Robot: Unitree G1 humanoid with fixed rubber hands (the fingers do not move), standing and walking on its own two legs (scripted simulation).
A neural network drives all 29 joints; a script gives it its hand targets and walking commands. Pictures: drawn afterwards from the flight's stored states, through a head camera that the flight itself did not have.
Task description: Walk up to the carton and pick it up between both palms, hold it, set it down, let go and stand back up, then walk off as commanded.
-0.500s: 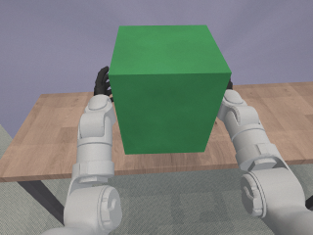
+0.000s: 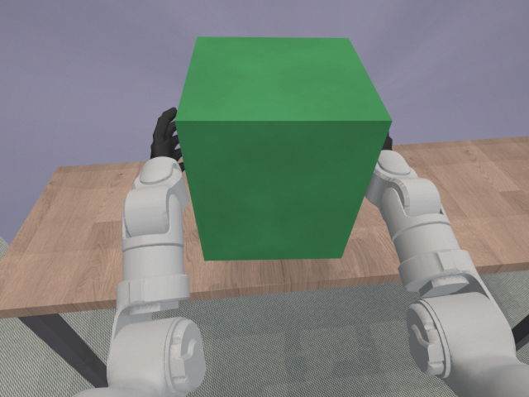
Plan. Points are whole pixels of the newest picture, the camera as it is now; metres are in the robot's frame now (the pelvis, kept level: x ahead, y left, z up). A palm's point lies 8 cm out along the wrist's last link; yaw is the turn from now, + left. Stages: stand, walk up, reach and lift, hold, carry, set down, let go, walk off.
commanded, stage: hold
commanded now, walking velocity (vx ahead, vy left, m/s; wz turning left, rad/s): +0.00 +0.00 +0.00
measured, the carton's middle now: (273, 154) +0.40 +0.01 +0.20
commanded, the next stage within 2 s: none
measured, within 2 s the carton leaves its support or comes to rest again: neither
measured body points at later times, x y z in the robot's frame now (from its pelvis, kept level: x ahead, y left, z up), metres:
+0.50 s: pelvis +0.00 +0.00 +0.00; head -0.03 +0.01 +0.45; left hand +0.39 +0.16 +0.20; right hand +0.41 -0.15 +0.19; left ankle +0.02 +0.12 -0.75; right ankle +0.05 -0.13 -0.75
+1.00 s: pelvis +0.00 +0.00 +0.00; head -0.04 +0.01 +0.45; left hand +0.39 +0.15 +0.21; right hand +0.40 -0.15 +0.20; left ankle +0.02 +0.12 -0.75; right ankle +0.05 -0.13 -0.75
